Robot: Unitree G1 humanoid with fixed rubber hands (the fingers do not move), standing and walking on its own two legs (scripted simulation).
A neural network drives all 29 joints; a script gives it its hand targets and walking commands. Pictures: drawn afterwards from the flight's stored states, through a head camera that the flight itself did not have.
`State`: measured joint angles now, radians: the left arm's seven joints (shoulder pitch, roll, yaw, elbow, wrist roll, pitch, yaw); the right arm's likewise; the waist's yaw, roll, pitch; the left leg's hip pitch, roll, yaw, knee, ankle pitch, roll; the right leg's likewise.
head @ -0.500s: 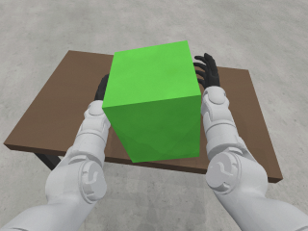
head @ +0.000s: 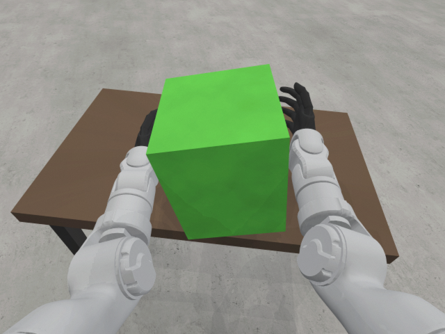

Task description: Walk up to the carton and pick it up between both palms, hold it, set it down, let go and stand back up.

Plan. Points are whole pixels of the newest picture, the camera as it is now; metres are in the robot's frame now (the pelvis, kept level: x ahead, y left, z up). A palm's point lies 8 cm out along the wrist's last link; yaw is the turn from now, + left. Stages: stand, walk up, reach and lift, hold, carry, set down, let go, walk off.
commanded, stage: reach and lift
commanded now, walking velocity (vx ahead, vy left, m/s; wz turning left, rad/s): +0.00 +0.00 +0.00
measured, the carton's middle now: (226, 156) +0.41 +0.01 +0.10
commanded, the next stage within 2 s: none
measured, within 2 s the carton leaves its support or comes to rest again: neither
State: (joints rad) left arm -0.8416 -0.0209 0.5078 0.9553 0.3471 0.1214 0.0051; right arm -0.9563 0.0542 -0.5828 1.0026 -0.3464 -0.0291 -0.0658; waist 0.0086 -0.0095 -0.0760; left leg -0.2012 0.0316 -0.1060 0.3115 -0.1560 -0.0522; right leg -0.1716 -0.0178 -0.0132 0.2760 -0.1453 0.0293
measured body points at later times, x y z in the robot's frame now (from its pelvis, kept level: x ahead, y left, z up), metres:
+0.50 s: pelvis -0.01 +0.00 +0.00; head -0.04 +0.01 +0.45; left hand +0.41 +0.15 +0.16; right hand +0.42 -0.14 +0.20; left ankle +0.00 +0.15 -0.75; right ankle +0.00 -0.13 -0.75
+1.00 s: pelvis -0.01 +0.00 +0.00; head -0.06 +0.02 +0.45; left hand +0.40 +0.16 +0.19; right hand +0.41 -0.13 +0.22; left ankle +0.00 +0.15 -0.75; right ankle +0.00 -0.13 -0.75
